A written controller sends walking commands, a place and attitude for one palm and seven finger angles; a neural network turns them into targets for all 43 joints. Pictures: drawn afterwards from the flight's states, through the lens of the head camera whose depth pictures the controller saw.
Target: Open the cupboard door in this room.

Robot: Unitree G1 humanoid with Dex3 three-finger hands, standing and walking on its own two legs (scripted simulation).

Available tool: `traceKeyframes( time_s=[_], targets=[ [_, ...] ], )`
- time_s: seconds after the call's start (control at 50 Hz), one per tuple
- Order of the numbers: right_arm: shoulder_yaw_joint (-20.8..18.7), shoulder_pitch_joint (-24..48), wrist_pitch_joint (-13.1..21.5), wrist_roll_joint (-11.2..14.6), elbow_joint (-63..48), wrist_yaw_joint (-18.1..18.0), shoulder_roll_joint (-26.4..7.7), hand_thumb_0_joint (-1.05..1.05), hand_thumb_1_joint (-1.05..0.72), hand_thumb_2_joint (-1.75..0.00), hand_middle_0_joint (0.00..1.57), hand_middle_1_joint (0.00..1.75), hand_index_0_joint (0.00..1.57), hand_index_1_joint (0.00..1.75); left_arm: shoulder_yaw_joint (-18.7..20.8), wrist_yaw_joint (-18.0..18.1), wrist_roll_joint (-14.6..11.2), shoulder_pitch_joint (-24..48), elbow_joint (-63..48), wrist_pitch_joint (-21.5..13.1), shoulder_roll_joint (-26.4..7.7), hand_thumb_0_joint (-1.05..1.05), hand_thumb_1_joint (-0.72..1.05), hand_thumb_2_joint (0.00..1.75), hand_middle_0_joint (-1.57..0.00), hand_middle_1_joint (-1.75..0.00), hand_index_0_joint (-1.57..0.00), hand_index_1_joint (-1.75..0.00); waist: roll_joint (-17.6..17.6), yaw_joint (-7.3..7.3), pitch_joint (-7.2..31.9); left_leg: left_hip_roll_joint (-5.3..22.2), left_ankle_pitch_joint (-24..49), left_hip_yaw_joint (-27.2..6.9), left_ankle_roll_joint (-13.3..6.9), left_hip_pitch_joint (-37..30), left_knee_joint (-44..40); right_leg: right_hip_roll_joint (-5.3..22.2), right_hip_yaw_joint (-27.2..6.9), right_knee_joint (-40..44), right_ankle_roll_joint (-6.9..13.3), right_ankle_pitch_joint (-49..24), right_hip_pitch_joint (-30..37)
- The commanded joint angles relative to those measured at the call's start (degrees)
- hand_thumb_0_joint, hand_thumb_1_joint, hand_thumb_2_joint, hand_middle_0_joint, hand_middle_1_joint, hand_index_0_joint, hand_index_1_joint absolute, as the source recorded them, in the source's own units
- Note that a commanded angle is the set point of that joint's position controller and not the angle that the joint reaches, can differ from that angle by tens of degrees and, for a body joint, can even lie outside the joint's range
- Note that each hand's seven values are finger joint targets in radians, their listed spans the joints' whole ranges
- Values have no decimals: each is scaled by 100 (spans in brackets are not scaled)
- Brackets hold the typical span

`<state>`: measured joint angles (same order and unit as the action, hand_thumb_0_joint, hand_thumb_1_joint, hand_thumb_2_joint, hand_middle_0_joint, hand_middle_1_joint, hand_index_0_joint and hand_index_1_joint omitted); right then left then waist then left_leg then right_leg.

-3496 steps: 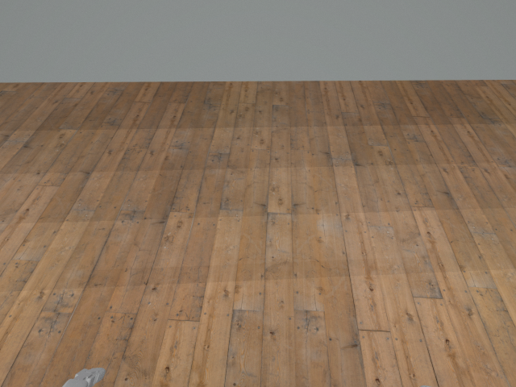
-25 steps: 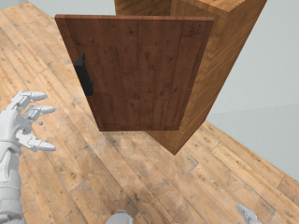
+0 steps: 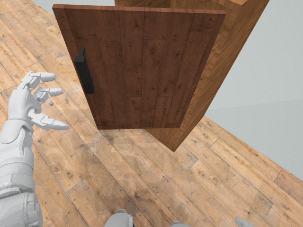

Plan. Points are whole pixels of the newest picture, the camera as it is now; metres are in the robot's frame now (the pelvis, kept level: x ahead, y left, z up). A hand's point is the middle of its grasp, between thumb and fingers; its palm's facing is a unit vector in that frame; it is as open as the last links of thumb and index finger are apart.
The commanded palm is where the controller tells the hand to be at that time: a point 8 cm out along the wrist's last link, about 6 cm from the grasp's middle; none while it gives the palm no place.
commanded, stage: move the hooked fingers beside the handle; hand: left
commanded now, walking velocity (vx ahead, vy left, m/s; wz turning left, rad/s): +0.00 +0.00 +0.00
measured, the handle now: (86, 71) +0.54 +0.20 +0.06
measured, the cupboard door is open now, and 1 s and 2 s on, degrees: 44 44 44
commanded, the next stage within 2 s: slide the fingers in behind the handle in 1.48 s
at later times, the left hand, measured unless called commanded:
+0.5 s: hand (58, 88) +0.45 +0.25 +0.08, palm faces +0.09 -1.00 +0.00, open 13.9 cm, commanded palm +0.43 +0.30 +0.07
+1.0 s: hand (57, 84) +0.47 +0.27 +0.07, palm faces +0.12 -0.99 -0.02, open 13.9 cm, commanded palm +0.44 +0.31 +0.07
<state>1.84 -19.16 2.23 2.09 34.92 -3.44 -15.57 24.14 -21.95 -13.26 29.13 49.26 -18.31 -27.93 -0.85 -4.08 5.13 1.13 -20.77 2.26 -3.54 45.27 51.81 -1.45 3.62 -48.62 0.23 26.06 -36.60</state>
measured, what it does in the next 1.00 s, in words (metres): stands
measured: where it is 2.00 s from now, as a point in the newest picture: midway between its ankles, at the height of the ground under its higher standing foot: outside the picture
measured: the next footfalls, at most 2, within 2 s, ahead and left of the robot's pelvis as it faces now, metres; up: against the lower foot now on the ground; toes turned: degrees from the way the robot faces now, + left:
none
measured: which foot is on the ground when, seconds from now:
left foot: down 0.00-1.00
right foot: down 0.00-1.00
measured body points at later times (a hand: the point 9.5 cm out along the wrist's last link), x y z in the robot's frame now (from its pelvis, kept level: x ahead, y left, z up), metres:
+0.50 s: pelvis -0.01 -0.01 -0.01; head +0.09 +0.02 +0.43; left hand +0.44 +0.31 +0.08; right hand +0.03 -0.29 -0.11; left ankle +0.04 +0.08 -0.69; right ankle -0.03 -0.12 -0.69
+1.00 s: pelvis +0.01 -0.02 -0.02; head +0.12 +0.01 +0.42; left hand +0.46 +0.32 +0.07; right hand +0.01 -0.29 -0.11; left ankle +0.04 +0.08 -0.69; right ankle -0.03 -0.12 -0.69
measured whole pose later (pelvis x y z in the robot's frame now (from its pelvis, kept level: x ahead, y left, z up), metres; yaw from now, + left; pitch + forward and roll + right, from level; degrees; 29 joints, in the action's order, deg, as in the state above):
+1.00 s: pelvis +0.01 -0.02 -0.02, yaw -2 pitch +20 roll -4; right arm 1.6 -23.6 -4.2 1.2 34.7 -2.3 -16.1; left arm 32.1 -22.7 -8.7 41.4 63.5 -21.5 -38.1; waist -0.7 -8.1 6.1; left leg 3.9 -23.4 1.7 -2.2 53.7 57.3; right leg -4.1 3.6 -53.1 1.6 27.8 -45.0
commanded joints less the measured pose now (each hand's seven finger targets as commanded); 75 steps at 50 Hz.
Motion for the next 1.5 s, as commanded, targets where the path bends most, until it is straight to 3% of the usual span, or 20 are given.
traceKeyframes(
  time_s=[0.0, 0.12, 0.16, 0.22, 0.24, 0.32, 0.52, 0.58, 0.68, 0.72, 0.8, 0.84, 0.86, 0.94, 0.96, 1.06, 1.14, 1.26, 1.4, 1.48],
  targets=[
    [-462, -467, 92, -32, -494, -42, -1056, 0, -90, -90, 20, 30, 20, 30, 275, 119, -44, 2023, -1305, -480, -1522, 0, -50, 30, -30, -120, -30, -120, -771, 35, 2249, 150, 2055, -896, 273, -3044, -637, -167, -14, 494, 162, -1313, -638],
    [-467, -517, -45, -41, -441, -17, -1059, 0, -90, -90, 20, 30, 20, 30, 273, 267, 32, 2217, -1101, -520, -1507, 0, -50, 30, -30, -120, -30, -120, -697, -27, 2174, 144, 1856, -854, 259, -2889, -612, -174, -35, 506, 140, -1263, -662],
    [-436, -568, -107, -33, -376, -42, -1094, 0, -90, -90, 20, 30, 20, 30, 320, 271, 89, 2521, -718, -503, -1680, 0, -50, 30, -30, -120, -30, -120, -485, -130, 1833, 136, 1593, -847, 215, -2572, -600, -188, -40, 519, 152, -1149, -724],
    [-411, -593, -152, -43, -332, -47, -1089, 0, -90, -90, 20, 30, 20, 30, 176, 238, 189, 3001, -415, -550, -1666, 0, -50, 30, -30, -120, -30, -120, -732, -211, 1853, 129, 1357, -834, 214, -2568, -572, -167, -67, 488, 140, -1006, -932],
    [-417, -622, -167, -58, -301, -57, -1109, 0, -90, -90, 20, 30, 20, 30, 330, 248, 205, 3126, -335, -603, -1884, 0, -50, 30, -30, -120, -30, -120, -742, -195, 1851, 134, 1302, -850, 214, -2528, -549, -168, -81, 479, 152, -970, -939],
    [-412, -705, -212, -81, -279, -39, -1106, 0, -90, -90, 20, 30, 20, 30, 248, 151, 226, 3307, -252, -792, -1867, 0, -50, 30, -30, -120, -30, -120, -943, -205, 2350, 133, 1567, -834, 220, -2758, -403, -189, -108, 397, 156, -1091, -959],
    [-360, -911, -407, -41, -249, -94, -1200, 0, -90, -90, 20, 30, 20, 30, 582, -29, 322, 3804, 810, -543, -2690, 0, -50, 30, -30, -120, -30, -120, -469, -369, 2020, 78, 1116, -572, 62, -1517, -127, -197, -297, 371, 58, -1147, -725],
    [-343, -1010, -416, -64, -209, -100, -1208, 0, -90, -90, 20, 30, 20, 30, 596, 3, 415, 4356, 683, -682, -2907, 0, -50, 30, -30, -120, -30, -120, -760, -465, 2241, 99, 1187, -593, 64, -1574, 7, -215, -336, 276, 57, -1150, -873],
    [-397, -1163, -459, -115, -221, -45, -1214, 0, -90, -90, 20, 30, 20, 30, 775, -103, 388, 3851, 547, -770, -3005, 0, -50, 30, -30, -120, -30, -120, -1117, -253, 2975, 125, 1879, -609, 117, -2093, 103, -266, -293, 130, 104, -1623, -727],
    [-400, -1167, -524, -90, -217, -26, -1198, 0, -90, -90, 20, 30, 20, 30, 654, -192, 328, 3691, 706, -602, -2807, 0, -50, 30, -30, -120, -30, -120, -945, -308, 2720, 130, 1813, -558, 93, -1957, 89, -272, -267, 202, 69, -1668, -742],
    [-429, -1198, -559, -76, -353, -39, -1229, 0, -90, -90, 20, 30, 20, 30, 1000, -261, 314, 3218, 848, -342, -3186, 0, -50, 30, -30, -120, -30, -120, -592, -182, 2577, 69, 1823, -441, 31, -1381, 67, -267, -331, 210, 32, -2057, -239],
    [-417, -1189, -570, -64, -361, -32, -1198, 0, -90, -90, 20, 30, 20, 30, 954, -224, 328, 3517, 605, -413, -3171, 0, -50, 30, -30, -120, -30, -120, -602, -279, 2457, 69, 1803, -417, 6, -1325, 99, -270, -352, 205, 11, -2098, -294],
    [-440, -1197, -548, -88, -376, -32, -1199, 0, -90, -90, 20, 30, 20, 30, 1122, -168, 333, 3568, 417, -530, -3327, 0, -50, 30, -30, -120, -30, -120, -763, -213, 2531, 71, 1919, -436, 24, -1451, 125, -292, -345, 148, 51, -2132, -310],
    [-476, -1173, -524, -119, -333, 31, -1154, 0, -90, -90, 20, 30, 20, 30, 1014, -75, 310, 3516, -240, -911, -3031, 0, -50, 30, -30, -120, -30, -120, -1379, -191, 3006, 128, 2470, -546, 121, -2446, 127, -350, -248, 116, 107, -2124, -643],
    [-479, -1173, -532, -115, -312, 45, -1148, 0, -90, -90, 20, 30, 20, 30, 904, -113, 236, 3471, -262, -941, -2827, 0, -50, 30, -30, -120, -30, -120, -1282, -256, 3003, 135, 2596, -571, 107, -2567, 159, -378, -225, 111, 121, -2166, -717],
    [-427, -1077, -630, -26, -309, 12, -1143, 0, -90, -90, 20, 30, 20, 30, 399, -422, 106, 3090, 632, -419, -2198, 0, -50, 30, -30, -120, -30, -120, -763, -349, 2082, 93, 2002, -543, 57, -2032, -11, -340, -149, 309, 94, -1860, -832],
    [-417, -1014, -634, -44, -383, -26, -1177, 0, -90, -90, 20, 30, 20, 30, 339, -289, 196, 3318, 583, -333, -2253, 0, -50, 30, -30, -120, -30, -120, -649, -350, 1947, 107, 1729, -636, 75, -1941, -72, -285, -126, 283, 94, -1535, -1064],
    [-435, -957, -527, -139, -313, 35, -1123, 0, -90, -90, 20, 30, 20, 30, 605, 170, 218, 4094, -462, -1082, -2419, 0, -50, 30, -30, -120, -30, -120, -1306, -281, 2943, 172, 2288, -836, 216, -2868, 83, -317, -123, 37, 163, -1496, -1220],
    [-358, -934, -625, -66, -312, -5, -1147, 0, -90, -90, 20, 30, 20, 30, 303, 32, 388, 3596, 705, -493, -2252, 0, -50, 30, -30, -120, -30, -120, -894, -328, 2276, 123, 1679, -726, 152, -2173, -68, -282, -116, 233, 107, -1354, -1064],
    [-346, -931, -615, -76, -347, -32, -1177, 0, -90, -90, 20, 30, 20, 30, 309, -6, 325, 3834, 702, -540, -2299, 0, -50, 30, -30, -120, -30, -120, -771, -394, 2082, 134, 1360, -740, 137, -1999, -85, -278, -116, 251, 110, -1112, -1215]
  ],
)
